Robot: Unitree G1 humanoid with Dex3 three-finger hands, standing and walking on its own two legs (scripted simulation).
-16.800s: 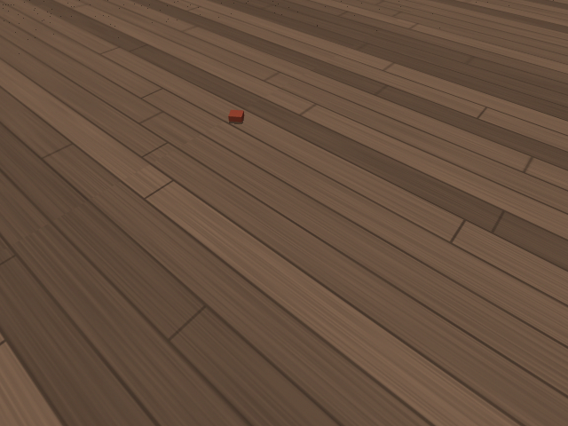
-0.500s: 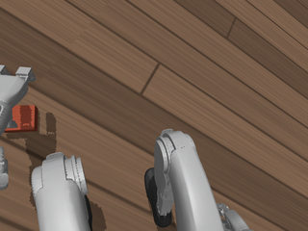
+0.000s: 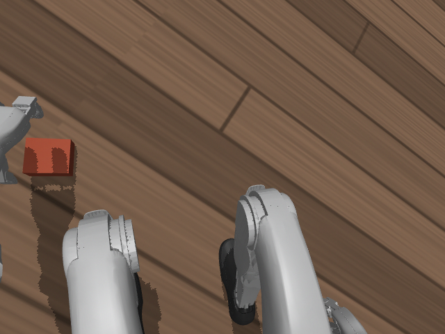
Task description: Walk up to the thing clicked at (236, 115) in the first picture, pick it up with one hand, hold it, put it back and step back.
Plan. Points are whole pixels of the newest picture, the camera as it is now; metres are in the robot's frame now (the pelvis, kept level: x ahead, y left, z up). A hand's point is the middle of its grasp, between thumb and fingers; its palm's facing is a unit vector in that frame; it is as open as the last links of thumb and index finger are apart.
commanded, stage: close in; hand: left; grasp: from above
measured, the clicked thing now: (50, 157) +0.46 +0.29 -0.30
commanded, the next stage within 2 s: rest palm in 0.10 s
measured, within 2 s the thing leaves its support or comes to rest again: neither
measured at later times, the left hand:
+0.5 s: hand (41, 152) +0.45 +0.29 -0.23, palm faces -0.48 -0.01 -0.88, open 14.1 cm
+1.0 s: hand (47, 160) +0.44 +0.28 -0.25, palm faces -0.46 -0.02 -0.89, open 14.4 cm
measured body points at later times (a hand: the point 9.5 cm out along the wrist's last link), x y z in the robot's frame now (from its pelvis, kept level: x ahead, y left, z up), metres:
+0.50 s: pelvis +0.00 +0.00 -0.02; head +0.25 +0.09 +0.34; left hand +0.47 +0.28 -0.18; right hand +0.03 -0.27 -0.11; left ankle +0.07 +0.13 -0.29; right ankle +0.10 -0.13 -0.28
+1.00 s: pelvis +0.01 +0.01 -0.02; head +0.26 +0.11 +0.33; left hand +0.46 +0.28 -0.20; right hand +0.07 -0.27 -0.10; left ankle +0.07 +0.13 -0.29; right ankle +0.10 -0.13 -0.28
